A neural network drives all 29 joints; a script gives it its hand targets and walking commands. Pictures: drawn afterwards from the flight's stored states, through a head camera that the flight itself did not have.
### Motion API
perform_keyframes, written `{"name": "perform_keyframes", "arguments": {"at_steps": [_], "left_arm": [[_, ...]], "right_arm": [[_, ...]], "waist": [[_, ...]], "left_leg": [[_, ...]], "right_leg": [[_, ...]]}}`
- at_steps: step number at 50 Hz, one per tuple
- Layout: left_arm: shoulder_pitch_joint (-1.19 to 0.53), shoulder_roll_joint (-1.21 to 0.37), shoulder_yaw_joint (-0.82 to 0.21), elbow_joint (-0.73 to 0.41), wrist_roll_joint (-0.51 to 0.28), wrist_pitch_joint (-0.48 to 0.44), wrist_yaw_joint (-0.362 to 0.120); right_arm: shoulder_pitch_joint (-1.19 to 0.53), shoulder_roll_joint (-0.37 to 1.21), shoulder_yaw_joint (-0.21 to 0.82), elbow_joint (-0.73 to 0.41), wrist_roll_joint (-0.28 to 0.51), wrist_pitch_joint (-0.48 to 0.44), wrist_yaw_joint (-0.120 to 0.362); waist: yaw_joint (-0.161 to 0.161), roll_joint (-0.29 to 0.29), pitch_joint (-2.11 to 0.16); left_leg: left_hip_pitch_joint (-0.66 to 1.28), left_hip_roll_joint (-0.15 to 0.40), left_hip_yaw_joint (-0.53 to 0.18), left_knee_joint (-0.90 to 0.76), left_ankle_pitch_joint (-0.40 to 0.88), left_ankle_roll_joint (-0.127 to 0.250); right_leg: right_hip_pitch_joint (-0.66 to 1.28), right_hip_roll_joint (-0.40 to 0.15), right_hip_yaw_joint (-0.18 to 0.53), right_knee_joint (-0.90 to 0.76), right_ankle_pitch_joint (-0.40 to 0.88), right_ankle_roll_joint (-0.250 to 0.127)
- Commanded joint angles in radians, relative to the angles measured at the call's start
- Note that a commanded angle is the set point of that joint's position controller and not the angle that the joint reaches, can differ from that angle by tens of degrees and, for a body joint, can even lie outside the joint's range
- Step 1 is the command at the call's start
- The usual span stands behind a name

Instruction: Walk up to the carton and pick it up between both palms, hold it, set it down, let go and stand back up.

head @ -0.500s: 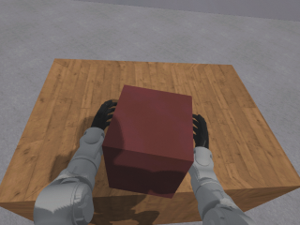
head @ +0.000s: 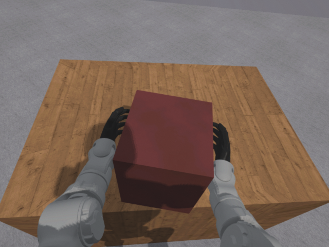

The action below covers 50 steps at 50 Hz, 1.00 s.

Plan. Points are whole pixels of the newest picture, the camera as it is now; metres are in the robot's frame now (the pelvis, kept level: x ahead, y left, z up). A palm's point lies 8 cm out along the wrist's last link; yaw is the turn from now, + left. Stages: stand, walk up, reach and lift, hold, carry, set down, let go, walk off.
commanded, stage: set down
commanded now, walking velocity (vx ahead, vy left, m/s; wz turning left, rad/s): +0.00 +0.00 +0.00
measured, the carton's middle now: (164, 155) +0.38 -0.01 -0.02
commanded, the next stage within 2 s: none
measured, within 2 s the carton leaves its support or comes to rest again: neither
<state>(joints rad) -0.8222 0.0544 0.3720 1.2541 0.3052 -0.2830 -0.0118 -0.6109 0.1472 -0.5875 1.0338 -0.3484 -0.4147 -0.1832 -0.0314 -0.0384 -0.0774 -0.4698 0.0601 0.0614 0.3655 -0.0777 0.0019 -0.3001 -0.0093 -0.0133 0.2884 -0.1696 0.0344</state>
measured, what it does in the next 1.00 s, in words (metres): stands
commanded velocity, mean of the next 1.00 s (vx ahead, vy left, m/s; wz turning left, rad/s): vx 0.00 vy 0.00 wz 0.00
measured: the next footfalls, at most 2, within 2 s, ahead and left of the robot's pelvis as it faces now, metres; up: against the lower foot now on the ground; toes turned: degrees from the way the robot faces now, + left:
none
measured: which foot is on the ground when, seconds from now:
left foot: down 0.00-1.00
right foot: down 0.00-1.00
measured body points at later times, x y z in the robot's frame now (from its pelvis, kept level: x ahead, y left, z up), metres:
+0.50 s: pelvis +0.00 +0.01 -0.02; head +0.05 +0.04 +0.43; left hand +0.46 +0.15 +0.05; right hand +0.40 -0.16 +0.04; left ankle +0.05 +0.11 -0.74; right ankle -0.03 -0.15 -0.74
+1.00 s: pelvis -0.02 +0.01 -0.02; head +0.01 +0.04 +0.43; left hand +0.45 +0.18 +0.08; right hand +0.39 -0.20 +0.08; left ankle +0.05 +0.11 -0.74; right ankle -0.03 -0.15 -0.74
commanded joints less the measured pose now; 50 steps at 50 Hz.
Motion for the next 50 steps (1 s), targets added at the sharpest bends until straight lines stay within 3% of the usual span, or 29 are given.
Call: {"name": "perform_keyframes", "arguments": {"at_steps": [1, 5, 7, 8, 11, 15, 19, 23, 26, 27, 29, 35, 38, 42, 43, 44, 46, 50], "left_arm": [[-0.532, -0.464, -0.163, -0.071, 0.058, -0.046, -0.106], [-0.522, -0.126, -0.109, -0.127, 0.001, -0.057, -0.025], [-0.516, 0.105, -0.096, -0.200, -0.093, -0.052, 0.043], [-0.536, 0.164, -0.114, -0.231, -0.153, -0.044, 0.067], [-0.571, 0.193, -0.202, -0.172, -0.282, -0.011, 0.078], [-0.566, 0.220, -0.246, -0.099, -0.351, 0.000, 0.061], [-0.541, 0.237, -0.242, -0.137, -0.341, 0.024, 0.051], [-0.526, 0.221, -0.265, -0.146, -0.341, 0.050, 0.041], [-0.516, 0.228, -0.269, -0.224, -0.349, 0.052, 0.048], [-0.512, 0.215, -0.275, -0.198, -0.347, 0.058, 0.045], [-0.531, 0.235, -0.281, -0.257, -0.361, 0.061, 0.046], [-0.545, 0.269, -0.312, -0.277, -0.410, 0.075, 0.048], [-0.573, 0.310, -0.331, -0.347, -0.452, 0.089, 0.052], [-0.560, 0.334, -0.358, -0.300, -0.492, 0.140, 0.038], [-0.595, 0.357, -0.367, -0.334, -0.509, 0.151, 0.037], [-0.587, 0.348, -0.381, -0.281, -0.521, 0.165, 0.032], [-0.616, 0.376, -0.394, -0.334, -0.544, 0.193, 0.032], [-0.631, 0.401, -0.409, -0.308, -0.571, 0.250, 0.027]], "right_arm": [[-0.608, 0.437, 0.285, -0.034, -0.103, -0.036, 0.132], [-0.540, 0.089, 0.230, -0.012, -0.009, -0.019, 0.078], [-0.513, -0.134, 0.221, -0.032, 0.112, -0.005, 0.016], [-0.524, -0.171, 0.251, -0.048, 0.190, 0.010, -0.010], [-0.579, -0.181, 0.352, -0.086, 0.335, 0.069, -0.044], [-0.588, -0.221, 0.426, -0.110, 0.429, 0.123, -0.063], [-0.567, -0.283, 0.451, -0.108, 0.485, 0.134, -0.071], [-0.562, -0.308, 0.449, -0.073, 0.509, 0.144, -0.063], [-0.556, -0.346, 0.440, -0.114, 0.515, 0.130, -0.052], [-0.553, -0.332, 0.448, -0.081, 0.520, 0.137, -0.048], [-0.577, -0.354, 0.439, -0.146, 0.523, 0.138, -0.040], [-0.589, -0.383, 0.463, -0.184, 0.547, 0.175, -0.023], [-0.591, -0.418, 0.483, -0.237, 0.581, 0.207, -0.019], [-0.599, -0.419, 0.518, -0.241, 0.610, 0.271, -0.029], [-0.624, -0.436, 0.516, -0.266, 0.622, 0.286, -0.031], [-0.620, -0.419, 0.530, -0.238, 0.628, 0.307, -0.033], [-0.645, -0.446, 0.530, -0.286, 0.646, 0.337, -0.040], [-0.668, -0.454, 0.541, -0.295, 0.659, 0.399, -0.048]], "waist": [[-0.001, 0.088, -0.545], [-0.006, 0.115, -0.577], [-0.016, 0.119, -0.614], [-0.021, 0.118, -0.630], [-0.035, 0.116, -0.658], [-0.039, 0.104, -0.728], [-0.042, 0.142, -0.764], [-0.065, 0.162, -0.718], [-0.070, 0.183, -0.780], [-0.072, 0.188, -0.733], [-0.072, 0.189, -0.772], [-0.081, 0.183, -0.782], [-0.082, 0.201, -0.848], [-0.087, 0.164, -0.768], [-0.083, 0.173, -0.778], [-0.092, 0.156, -0.725], [-0.090, 0.172, -0.755], [-0.087, 0.147, -0.695]], "left_leg": [[0.483, -0.020, 0.052, 0.029, 0.200, -0.043], [0.496, -0.026, 0.063, 0.051, 0.222, -0.060], [0.447, -0.027, 0.054, 0.080, 0.220, -0.057], [0.407, -0.027, 0.043, 0.095, 0.196, -0.050], [0.345, -0.035, 0.019, 0.143, 0.128, -0.041], [0.368, -0.036, -0.004, 0.201, 0.159, -0.037], [0.458, -0.031, -0.022, 0.247, 0.304, -0.064], [0.503, -0.021, -0.045, 0.256, 0.334, -0.077], [0.555, -0.017, -0.052, 0.278, 0.421, -0.095], [0.547, -0.016, -0.056, 0.277, 0.403, -0.094], [0.547, -0.018, -0.057, 0.273, 0.385, -0.092], [0.541, -0.020, -0.067, 0.273, 0.335, -0.083], [0.561, -0.023, -0.065, 0.270, 0.329, -0.084], [0.538, -0.026, -0.071, 0.254, 0.264, -0.065], [0.528, -0.029, -0.067, 0.248, 0.245, -0.065], [0.501, -0.030, -0.069, 0.242, 0.197, -0.057], [0.516, -0.030, -0.070, 0.225, 0.167, -0.056], [0.518, -0.030, -0.073, 0.211, 0.131, -0.047]], "right_leg": [[0.018, 0.032, -0.072, -0.023, 0.222, -0.024], [0.007, 0.042, -0.058, 0.000, 0.222, -0.022], [0.000, 0.049, -0.039, 0.027, 0.243, -0.018], [-0.003, 0.050, -0.029, 0.041, 0.239, -0.015], [-0.077, 0.044, -0.023, 0.080, 0.213, -0.004], [-0.158, 0.047, -0.027, 0.119, 0.235, 0.001], [-0.204, 0.065, -0.048, 0.134, 0.318, -0.001], [-0.276, 0.074, -0.065, 0.124, 0.275, -0.010], [-0.293, 0.084, -0.076, 0.128, 0.319, -0.013], [-0.309, 0.081, -0.077, 0.124, 0.287, -0.017], [-0.307, 0.081, -0.080, 0.125, 0.280, -0.015], [-0.321, 0.076, -0.077, 0.141, 0.242, -0.015], [-0.315, 0.075, -0.072, 0.141, 0.245, -0.013], [-0.306, 0.070, -0.066, 0.140, 0.209, -0.010], [-0.304, 0.068, -0.063, 0.136, 0.200, -0.008], [-0.311, 0.063, -0.059, 0.135, 0.163, -0.008], [-0.306, 0.064, -0.058, 0.126, 0.147, -0.010], [-0.299, 0.064, -0.057, 0.118, 0.118, -0.010]]}}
